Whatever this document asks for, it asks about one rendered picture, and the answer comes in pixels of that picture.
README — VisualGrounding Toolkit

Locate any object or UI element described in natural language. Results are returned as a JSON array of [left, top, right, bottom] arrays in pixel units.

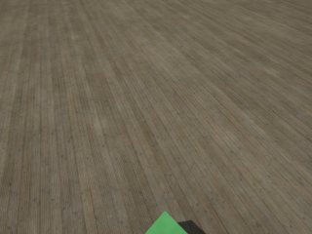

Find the carton
[[145, 212, 187, 234]]

